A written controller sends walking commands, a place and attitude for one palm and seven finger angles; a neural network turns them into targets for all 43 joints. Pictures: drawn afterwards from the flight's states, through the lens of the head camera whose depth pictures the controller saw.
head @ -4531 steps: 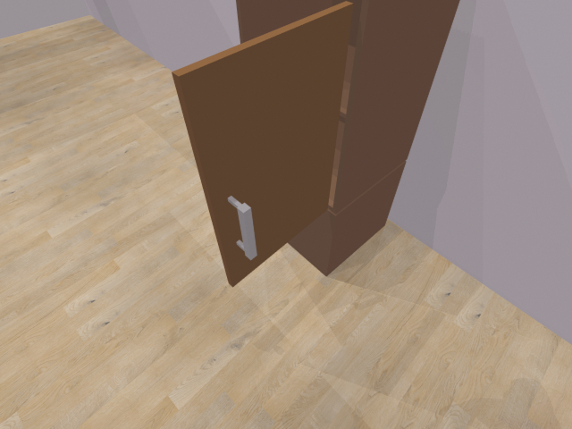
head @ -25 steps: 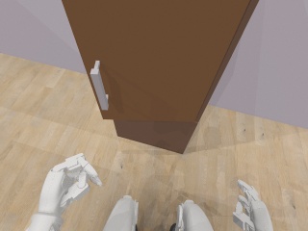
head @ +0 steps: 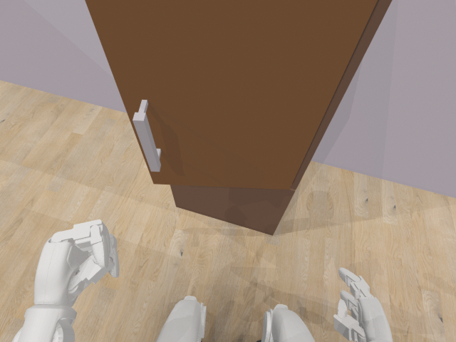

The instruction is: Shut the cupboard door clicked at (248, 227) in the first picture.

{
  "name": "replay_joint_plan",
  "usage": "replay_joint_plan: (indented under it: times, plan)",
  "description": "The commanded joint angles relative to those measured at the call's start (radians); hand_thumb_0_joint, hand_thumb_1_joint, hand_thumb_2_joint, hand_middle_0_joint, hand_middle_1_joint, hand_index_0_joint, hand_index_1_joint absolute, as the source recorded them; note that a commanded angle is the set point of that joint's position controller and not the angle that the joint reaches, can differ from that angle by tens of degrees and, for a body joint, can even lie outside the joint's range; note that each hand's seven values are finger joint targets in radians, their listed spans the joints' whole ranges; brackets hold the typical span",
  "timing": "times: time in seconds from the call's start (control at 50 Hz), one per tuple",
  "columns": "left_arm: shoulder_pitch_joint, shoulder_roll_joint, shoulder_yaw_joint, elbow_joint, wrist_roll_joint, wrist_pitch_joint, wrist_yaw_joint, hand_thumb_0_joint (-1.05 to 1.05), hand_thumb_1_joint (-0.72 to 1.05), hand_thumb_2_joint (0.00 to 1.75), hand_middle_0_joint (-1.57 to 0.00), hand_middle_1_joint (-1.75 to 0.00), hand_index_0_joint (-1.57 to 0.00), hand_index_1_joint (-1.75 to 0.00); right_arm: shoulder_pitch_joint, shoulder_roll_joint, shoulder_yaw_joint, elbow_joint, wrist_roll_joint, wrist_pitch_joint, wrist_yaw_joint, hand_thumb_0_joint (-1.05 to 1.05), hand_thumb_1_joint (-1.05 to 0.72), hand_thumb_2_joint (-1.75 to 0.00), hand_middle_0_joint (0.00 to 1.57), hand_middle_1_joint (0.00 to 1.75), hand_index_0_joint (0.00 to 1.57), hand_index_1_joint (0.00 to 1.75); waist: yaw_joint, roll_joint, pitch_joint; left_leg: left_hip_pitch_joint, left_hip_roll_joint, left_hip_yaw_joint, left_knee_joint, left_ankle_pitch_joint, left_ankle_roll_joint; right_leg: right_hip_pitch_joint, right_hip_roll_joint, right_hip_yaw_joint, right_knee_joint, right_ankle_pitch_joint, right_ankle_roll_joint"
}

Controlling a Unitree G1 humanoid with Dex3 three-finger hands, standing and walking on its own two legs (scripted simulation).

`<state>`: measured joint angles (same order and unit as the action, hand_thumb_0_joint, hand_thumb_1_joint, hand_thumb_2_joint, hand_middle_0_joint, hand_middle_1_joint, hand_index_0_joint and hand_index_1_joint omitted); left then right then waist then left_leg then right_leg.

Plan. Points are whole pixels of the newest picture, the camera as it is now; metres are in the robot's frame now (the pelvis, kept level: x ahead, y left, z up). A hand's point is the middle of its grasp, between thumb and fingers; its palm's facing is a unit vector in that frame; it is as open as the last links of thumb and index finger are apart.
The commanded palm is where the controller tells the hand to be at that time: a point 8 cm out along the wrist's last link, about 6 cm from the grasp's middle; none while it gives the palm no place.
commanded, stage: raise the hand and make a fist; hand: left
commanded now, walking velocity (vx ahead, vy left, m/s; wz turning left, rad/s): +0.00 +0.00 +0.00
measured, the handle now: (150, 138) +0.49 +0.21 +0.01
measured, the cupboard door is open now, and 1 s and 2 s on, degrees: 15 15 15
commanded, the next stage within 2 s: bring the fist close to the handle in 0.34 s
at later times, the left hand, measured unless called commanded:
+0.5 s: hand (129, 275) +0.21 +0.17 +0.04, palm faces +0.02 -1.00 -0.03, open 3.1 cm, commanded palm +0.21 +0.23 +0.04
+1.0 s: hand (137, 212) +0.32 +0.19 +0.02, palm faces +0.06 -1.00 -0.03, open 3.1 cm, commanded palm +0.30 +0.23 +0.02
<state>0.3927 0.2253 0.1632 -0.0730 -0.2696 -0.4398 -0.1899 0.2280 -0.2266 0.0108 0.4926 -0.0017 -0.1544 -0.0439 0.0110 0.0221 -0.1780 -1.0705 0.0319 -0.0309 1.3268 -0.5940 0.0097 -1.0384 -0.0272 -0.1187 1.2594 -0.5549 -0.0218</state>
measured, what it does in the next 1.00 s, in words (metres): stands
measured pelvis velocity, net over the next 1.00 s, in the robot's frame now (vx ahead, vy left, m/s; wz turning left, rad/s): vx -0.01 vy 0.00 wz -0.01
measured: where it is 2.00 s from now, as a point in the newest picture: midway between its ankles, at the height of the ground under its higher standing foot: outside the picture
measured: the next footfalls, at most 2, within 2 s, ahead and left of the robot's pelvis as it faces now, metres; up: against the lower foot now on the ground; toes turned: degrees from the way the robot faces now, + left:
none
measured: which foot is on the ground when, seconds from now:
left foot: down 0.00-1.00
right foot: down 0.00-1.00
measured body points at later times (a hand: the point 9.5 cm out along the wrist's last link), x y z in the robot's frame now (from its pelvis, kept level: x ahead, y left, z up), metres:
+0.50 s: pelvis -0.01 -0.01 +0.00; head +0.07 -0.01 +0.44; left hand +0.21 +0.22 +0.04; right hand +0.18 -0.25 -0.08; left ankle +0.02 +0.11 -0.62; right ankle +0.03 -0.12 -0.62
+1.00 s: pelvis -0.01 +0.00 -0.01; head +0.09 +0.01 +0.43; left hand +0.31 +0.24 +0.03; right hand +0.14 -0.25 -0.11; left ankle +0.02 +0.11 -0.62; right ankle +0.03 -0.12 -0.62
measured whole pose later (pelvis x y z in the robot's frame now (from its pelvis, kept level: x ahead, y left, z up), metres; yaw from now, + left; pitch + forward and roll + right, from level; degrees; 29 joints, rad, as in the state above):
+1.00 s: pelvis -0.01 +0.00 -0.01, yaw +0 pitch +22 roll -2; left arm -0.04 0.24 0.19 0.33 -0.22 -0.43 -0.15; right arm 0.25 -0.25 0.02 0.56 0.00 -0.12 -0.03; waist -0.03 0.02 -0.18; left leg -1.13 0.03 -0.01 1.34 -0.58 0.01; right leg -1.12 -0.03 -0.10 1.29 -0.54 -0.02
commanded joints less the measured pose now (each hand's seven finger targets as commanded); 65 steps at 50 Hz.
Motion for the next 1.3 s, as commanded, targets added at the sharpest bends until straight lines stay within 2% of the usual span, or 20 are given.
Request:
replay_joint_plan:
  times: [0.0,0.06,0.16,0.22,0.3,0.42,0.46,0.52,0.56,0.62,0.7,0.76,0.78,0.86,0.94,1.08,1.1,1.16,1.22,1.28]
  plan:
    - [0.028,0.054,-0.004,-0.083,0.005,-0.017,-0.034,0.00,0.90,0.90,-1.30,-1.50,-1.30,-1.50,-0.014,-0.148,-0.070,-0.149,0.012,-0.047,-0.006,0.00,-0.90,-0.90,0.20,0.30,0.20,0.30,-0.025,-0.016,-0.199,0.140,-0.036,-0.025,-0.221,0.262,0.001,0.190,0.042,0.052,-0.170,0.202,-0.006]
    - [-0.007,0.109,0.037,-0.112,-0.001,-0.007,-0.047,0.00,0.90,0.90,-1.30,-1.50,-1.30,-1.50,-0.015,-0.151,-0.072,-0.162,0.015,-0.047,-0.016,0.00,-0.90,-0.90,0.20,0.30,0.20,0.30,-0.014,-0.026,-0.230,0.125,-0.041,-0.020,-0.217,0.260,0.007,0.233,0.038,0.073,-0.177,0.198,-0.008]
    - [-0.043,0.146,0.107,-0.202,-0.025,-0.087,0.001,0.00,0.90,0.90,-1.30,-1.50,-1.30,-1.50,-0.025,-0.131,-0.068,-0.161,0.006,-0.054,-0.022,0.00,-0.90,-0.90,0.20,0.30,0.20,0.30,0.014,0.013,-0.267,0.127,-0.042,-0.008,-0.201,0.275,0.006,0.255,0.037,0.096,-0.169,0.199,-0.011]
    - [-0.018,0.092,0.061,-0.164,-0.014,-0.115,0.016,0.00,0.90,0.90,-1.30,-1.50,-1.30,-1.50,-0.023,-0.125,-0.066,-0.147,0.003,-0.055,-0.012,0.00,-0.90,-0.90,0.20,0.30,0.20,0.30,0.001,0.027,-0.243,0.127,-0.042,-0.003,-0.197,0.271,0.002,0.230,0.033,0.093,-0.164,0.203,-0.009]
    - [0.003,0.066,0.007,-0.085,0.002,-0.077,-0.018,0.00,0.90,0.90,-1.30,-1.50,-1.30,-1.50,-0.020,-0.142,-0.070,-0.150,0.011,-0.043,-0.007,0.00,-0.90,-0.90,0.20,0.30,0.20,0.30,-0.025,-0.018,-0.199,0.092,-0.042,-0.001,-0.196,0.206,0.008,0.210,0.028,0.107,-0.199,0.125,-0.001]
    - [-0.048,0.124,0.058,-0.149,-0.016,-0.056,-0.032,0.00,0.90,0.90,-1.30,-1.50,-1.30,-1.50,-0.025,-0.137,-0.065,-0.168,0.016,-0.041,-0.019,0.00,-0.90,-0.90,0.20,0.30,0.20,0.30,-0.009,-0.024,-0.227,0.088,-0.044,0.001,-0.192,0.206,0.013,0.262,0.024,0.140,-0.223,0.106,-0.002]
    - [-0.143,0.147,0.083,-0.165,-0.013,-0.087,-0.009,0.00,0.90,0.90,-1.30,-1.50,-1.30,-1.50,-0.024,-0.136,-0.061,-0.152,0.008,-0.046,-0.024,0.00,-0.90,-0.90,0.20,0.30,0.20,0.30,-0.021,0.004,-0.215,0.079,-0.042,-0.003,-0.175,0.203,0.013,0.221,0.031,0.128,-0.199,0.100,-0.006]
    - [-0.250,0.097,0.043,-0.081,0.000,-0.122,0.011,0.00,0.90,0.90,-1.30,-1.50,-1.30,-1.50,-0.025,-0.136,-0.055,-0.125,0.002,-0.056,-0.021,0.00,-0.90,-0.90,0.20,0.30,0.20,0.30,-0.044,0.007,-0.164,0.054,-0.041,-0.009,-0.157,0.145,0.010,0.134,0.031,0.121,-0.189,0.029,-0.005]
    - [-0.302,0.104,0.039,-0.023,0.006,-0.121,0.002,0.00,0.90,0.90,-1.30,-1.50,-1.30,-1.50,-0.018,-0.149,-0.054,-0.112,0.002,-0.059,-0.022,0.00,-0.90,-0.90,0.20,0.30,0.20,0.30,-0.055,0.002,-0.169,0.040,-0.042,-0.012,-0.150,0.124,0.014,0.117,0.034,0.121,-0.184,0.011,-0.007]
    - [-0.343,0.092,0.003,0.028,0.017,-0.081,-0.028,0.00,0.90,0.90,-1.30,-1.50,-1.30,-1.50,-0.012,-0.160,-0.056,-0.110,0.007,-0.060,-0.020,0.00,-0.90,-0.90,0.20,0.30,0.20,0.30,-0.046,0.025,-0.239,0.064,-0.042,-0.009,-0.163,0.142,0.015,0.142,0.029,0.115,-0.175,0.052,-0.007]
    - [-0.388,0.135,0.038,0.023,0.015,-0.015,-0.039,0.00,0.90,0.90,-1.30,-1.50,-1.30,-1.50,-0.009,-0.165,-0.057,-0.116,0.013,-0.047,-0.019,0.00,-0.90,-0.90,0.20,0.30,0.20,0.30,-0.023,0.041,-0.331,0.114,-0.042,-0.010,-0.190,0.216,0.015,0.202,0.029,0.104,-0.162,0.155,-0.006]
    - [-0.429,0.183,0.118,0.034,0.004,-0.008,0.002,0.00,0.90,0.90,-1.30,-1.50,-1.30,-1.50,0.000,-0.161,-0.058,-0.106,0.009,-0.037,-0.018,0.00,-0.90,-0.90,0.20,0.30,0.20,0.30,-0.013,0.015,-0.361,0.117,-0.039,-0.010,-0.188,0.270,0.014,0.232,0.034,0.096,-0.147,0.218,-0.004]
    - [-0.446,0.167,0.116,0.043,0.007,-0.016,0.015,0.00,0.90,0.90,-1.30,-1.50,-1.30,-1.50,-0.007,-0.156,-0.057,-0.102,0.007,-0.033,-0.014,0.00,-0.90,-0.90,0.20,0.30,0.20,0.30,-0.009,0.022,-0.359,0.118,-0.040,-0.006,-0.189,0.278,0.012,0.232,0.030,0.096,-0.143,0.232,-0.002]
    - [-0.507,0.142,0.103,0.155,0.024,-0.047,0.050,0.00,0.90,0.90,-1.30,-1.50,-1.30,-1.50,0.005,-0.157,-0.057,-0.077,0.001,-0.020,-0.005,0.00,-0.90,-0.90,0.20,0.30,0.20,0.30,-0.033,-0.001,-0.299,0.087,-0.038,-0.007,-0.183,0.259,0.010,0.189,0.034,0.088,-0.139,0.213,-0.002]
    - [-0.605,0.104,0.035,0.261,0.057,-0.058,0.024,0.00,0.90,0.90,-1.30,-1.50,-1.30,-1.50,0.022,-0.170,-0.061,-0.056,0.001,-0.010,0.002,0.00,-0.90,-0.90,0.20,0.30,0.20,0.30,-0.063,0.007,-0.272,0.093,-0.035,-0.007,-0.185,0.222,0.008,0.138,0.029,0.086,-0.144,0.188,-0.003]
    - [-0.821,0.173,0.096,0.280,0.049,-0.098,0.019,0.00,0.90,0.90,-1.30,-1.50,-1.30,-1.50,0.036,-0.183,-0.069,-0.024,0.000,-0.007,-0.008,0.00,-0.90,-0.90,0.20,0.30,0.20,0.30,-0.053,0.054,-0.395,0.173,-0.028,-0.026,-0.180,0.302,0.000,0.116,0.029,0.076,-0.106,0.247,-0.010]
    - [-0.816,0.155,0.089,0.297,0.050,-0.102,0.026,0.00,0.90,0.90,-1.30,-1.50,-1.30,-1.50,0.036,-0.178,-0.068,-0.022,-0.002,-0.005,-0.005,0.00,-0.90,-0.90,0.20,0.30,0.20,0.30,-0.051,0.059,-0.404,0.181,-0.029,-0.025,-0.179,0.314,-0.001,0.114,0.029,0.076,-0.102,0.255,-0.009]
    - [-0.873,0.194,0.127,0.364,0.064,-0.113,0.056,0.00,0.90,0.90,-1.30,-1.50,-1.30,-1.50,0.048,-0.179,-0.066,-0.009,-0.006,0.005,-0.002,0.00,-0.90,-0.90,0.20,0.30,0.20,0.30,-0.056,0.038,-0.401,0.148,-0.030,-0.025,-0.171,0.313,0.000,0.117,0.032,0.075,-0.092,0.257,-0.008]
    - [-0.879,0.164,0.104,0.434,0.087,-0.107,0.063,0.00,0.90,0.90,-1.30,-1.50,-1.30,-1.50,0.051,-0.176,-0.068,-0.003,-0.007,0.022,0.010,0.00,-0.90,-0.90,0.20,0.30,0.20,0.30,-0.055,0.061,-0.407,0.163,-0.028,-0.018,-0.173,0.332,-0.007,0.104,0.029,0.076,-0.089,0.281,-0.008]
    - [-0.937,0.183,0.115,0.500,0.095,-0.097,0.057,0.00,0.90,0.90,-1.30,-1.50,-1.30,-1.50,0.067,-0.182,-0.070,0.004,-0.005,0.038,0.012,0.00,-0.90,-0.90,0.20,0.30,0.20,0.30,-0.069,0.034,-0.413,0.141,-0.026,-0.016,-0.166,0.328,-0.003,0.111,0.030,0.081,-0.093,0.290,-0.004]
